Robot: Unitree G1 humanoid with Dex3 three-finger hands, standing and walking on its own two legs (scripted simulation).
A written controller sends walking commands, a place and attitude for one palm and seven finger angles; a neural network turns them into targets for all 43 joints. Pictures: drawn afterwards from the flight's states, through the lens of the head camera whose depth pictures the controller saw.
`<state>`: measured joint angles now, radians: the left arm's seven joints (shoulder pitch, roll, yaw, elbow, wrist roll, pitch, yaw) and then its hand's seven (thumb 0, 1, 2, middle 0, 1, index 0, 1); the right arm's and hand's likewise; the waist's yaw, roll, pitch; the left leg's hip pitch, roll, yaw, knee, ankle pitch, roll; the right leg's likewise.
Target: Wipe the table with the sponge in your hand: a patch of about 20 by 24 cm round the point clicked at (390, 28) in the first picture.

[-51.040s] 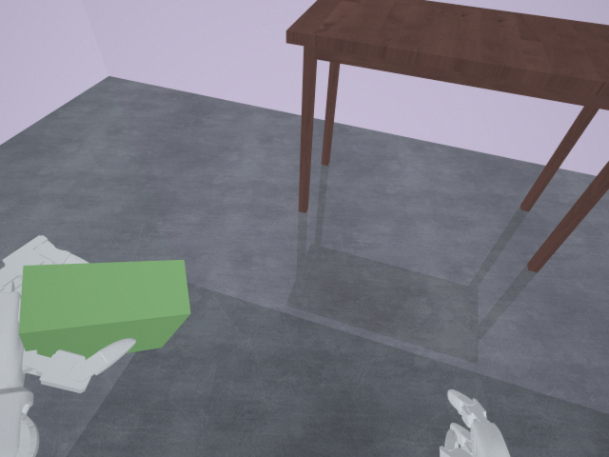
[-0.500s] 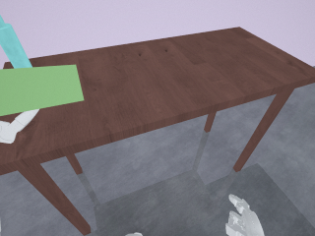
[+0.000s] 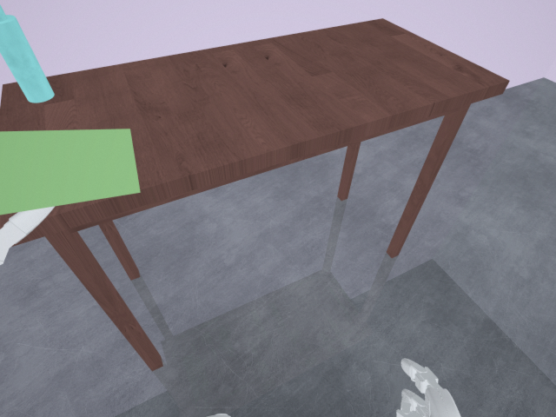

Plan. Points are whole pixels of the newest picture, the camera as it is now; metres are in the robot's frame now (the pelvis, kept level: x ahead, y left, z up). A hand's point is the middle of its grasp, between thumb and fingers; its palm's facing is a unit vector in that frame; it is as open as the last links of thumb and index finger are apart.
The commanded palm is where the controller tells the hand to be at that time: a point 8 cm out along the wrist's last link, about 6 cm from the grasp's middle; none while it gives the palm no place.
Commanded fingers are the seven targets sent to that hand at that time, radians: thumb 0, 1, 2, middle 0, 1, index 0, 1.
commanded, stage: stop stepping back and stand still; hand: left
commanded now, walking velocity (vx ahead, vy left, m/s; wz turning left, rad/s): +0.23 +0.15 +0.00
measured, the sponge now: (57, 168) +0.27 +0.22 +0.28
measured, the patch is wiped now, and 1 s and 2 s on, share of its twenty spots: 1.00 1.00 1.00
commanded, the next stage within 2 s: stand and wait in 0.66 s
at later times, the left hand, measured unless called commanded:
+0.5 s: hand (12, 278) +0.16 +0.19 +0.28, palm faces +0.43 -0.85 -0.30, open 9.5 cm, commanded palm +0.08 +0.25 +0.29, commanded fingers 0.00 0.10 1.30 -1.20 -1.60 -1.20 -1.60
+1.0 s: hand (12, 268) +0.18 +0.21 +0.26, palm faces +0.41 -0.85 -0.35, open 9.5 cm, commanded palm +0.11 +0.27 +0.29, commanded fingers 0.00 0.10 1.30 -1.20 -1.60 -1.20 -1.60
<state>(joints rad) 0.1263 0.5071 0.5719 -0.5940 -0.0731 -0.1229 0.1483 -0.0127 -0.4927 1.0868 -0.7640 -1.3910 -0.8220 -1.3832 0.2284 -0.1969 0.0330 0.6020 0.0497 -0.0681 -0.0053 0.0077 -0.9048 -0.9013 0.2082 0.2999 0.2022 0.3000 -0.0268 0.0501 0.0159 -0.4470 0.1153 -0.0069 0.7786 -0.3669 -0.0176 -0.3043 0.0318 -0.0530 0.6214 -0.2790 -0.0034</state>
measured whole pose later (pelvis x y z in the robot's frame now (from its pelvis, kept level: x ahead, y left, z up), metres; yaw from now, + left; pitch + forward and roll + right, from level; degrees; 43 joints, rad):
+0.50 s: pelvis -0.08 -0.03 +0.01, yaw -1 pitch -1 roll -3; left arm 0.18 0.41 0.41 -0.53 -0.07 -0.08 0.11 -0.01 -0.49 1.09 -0.76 -1.40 -0.82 -1.39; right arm 0.25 -0.21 0.06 0.62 0.03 -0.03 -0.03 0.01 -0.91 -0.90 0.21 0.30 0.20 0.30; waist -0.03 0.07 -0.06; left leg -0.50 0.05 -0.05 1.05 -0.43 0.02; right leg -0.27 0.04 -0.12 0.58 -0.27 -0.06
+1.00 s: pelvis -0.06 +0.00 +0.02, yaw -2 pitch -1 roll -1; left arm 0.33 0.40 0.44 -0.64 -0.07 -0.12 0.14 -0.01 -0.50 1.09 -0.76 -1.39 -0.82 -1.39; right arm 0.17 -0.20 0.03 0.58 0.02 -0.05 -0.04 0.01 -0.91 -0.90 0.20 0.30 0.20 0.30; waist -0.04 0.01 0.01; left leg -0.29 0.04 0.02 0.59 -0.29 -0.01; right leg -0.24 -0.02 -0.07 0.56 -0.30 0.00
